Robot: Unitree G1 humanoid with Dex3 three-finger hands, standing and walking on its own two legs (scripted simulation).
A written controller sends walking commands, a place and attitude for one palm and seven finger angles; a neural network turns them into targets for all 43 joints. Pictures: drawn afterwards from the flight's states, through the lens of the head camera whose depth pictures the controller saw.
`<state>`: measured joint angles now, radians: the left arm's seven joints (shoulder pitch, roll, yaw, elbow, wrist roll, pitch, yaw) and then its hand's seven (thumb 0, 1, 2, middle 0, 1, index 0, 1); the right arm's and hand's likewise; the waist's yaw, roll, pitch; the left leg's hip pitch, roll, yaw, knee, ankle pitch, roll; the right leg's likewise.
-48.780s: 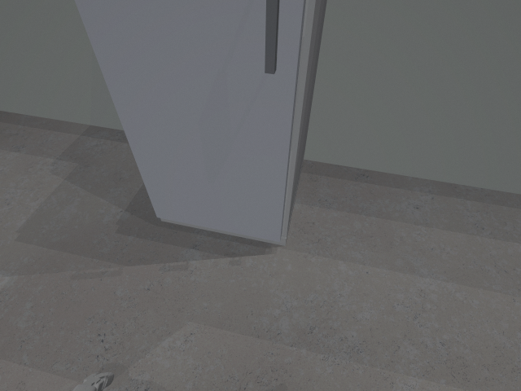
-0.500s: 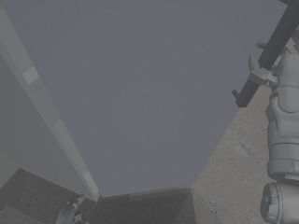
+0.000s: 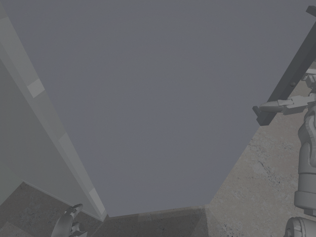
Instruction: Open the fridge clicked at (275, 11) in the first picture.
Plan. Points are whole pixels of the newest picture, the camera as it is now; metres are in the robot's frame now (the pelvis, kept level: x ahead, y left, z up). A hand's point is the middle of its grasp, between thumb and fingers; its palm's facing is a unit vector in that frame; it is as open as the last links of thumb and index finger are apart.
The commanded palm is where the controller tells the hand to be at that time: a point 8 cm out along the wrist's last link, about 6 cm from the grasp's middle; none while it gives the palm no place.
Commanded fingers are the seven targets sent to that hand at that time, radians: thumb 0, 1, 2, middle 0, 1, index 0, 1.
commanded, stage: slip the hand off the handle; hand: right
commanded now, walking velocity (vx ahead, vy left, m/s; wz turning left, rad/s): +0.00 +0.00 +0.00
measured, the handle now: (283, 75) +0.41 -0.25 +0.24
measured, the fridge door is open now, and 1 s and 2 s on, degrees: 60 60 60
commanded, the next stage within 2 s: draw the hand back to the body in 1.38 s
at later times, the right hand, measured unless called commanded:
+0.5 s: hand out of the picture +0.37 -0.30 +0.25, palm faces +0.43 +0.89 -0.16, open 14.7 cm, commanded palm +0.32 -0.35 +0.25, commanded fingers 0.00 0.55 -0.20 0.25 1.15 0.25 1.15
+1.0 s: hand out of the picture +0.30 -0.31 +0.25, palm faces +0.41 +0.90 -0.14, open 14.7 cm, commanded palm +0.25 -0.35 +0.25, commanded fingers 0.00 0.55 -0.20 0.25 1.15 0.25 1.15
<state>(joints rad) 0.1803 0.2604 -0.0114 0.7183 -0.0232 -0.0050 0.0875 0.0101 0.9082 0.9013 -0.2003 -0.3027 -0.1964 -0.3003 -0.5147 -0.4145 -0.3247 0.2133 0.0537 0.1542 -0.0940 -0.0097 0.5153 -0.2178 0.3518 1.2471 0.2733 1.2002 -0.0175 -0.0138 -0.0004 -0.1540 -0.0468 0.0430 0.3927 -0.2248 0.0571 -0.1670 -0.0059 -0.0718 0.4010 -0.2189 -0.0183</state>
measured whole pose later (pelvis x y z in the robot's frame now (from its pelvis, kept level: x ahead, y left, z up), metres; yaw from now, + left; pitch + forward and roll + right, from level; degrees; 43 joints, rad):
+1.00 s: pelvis -0.01 -0.01 +0.00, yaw -1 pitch -3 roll +0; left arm 0.18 0.26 -0.05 0.70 -0.06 -0.06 0.14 0.01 0.91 0.90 -0.20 -0.30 -0.20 -0.30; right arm -0.33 -0.47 -0.45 0.08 0.17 0.15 0.07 -0.01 0.55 -0.20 0.26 1.15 0.26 1.15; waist -0.04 -0.04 0.00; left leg -0.16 -0.03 0.05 0.44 -0.24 0.04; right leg -0.18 0.01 -0.06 0.46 -0.23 -0.04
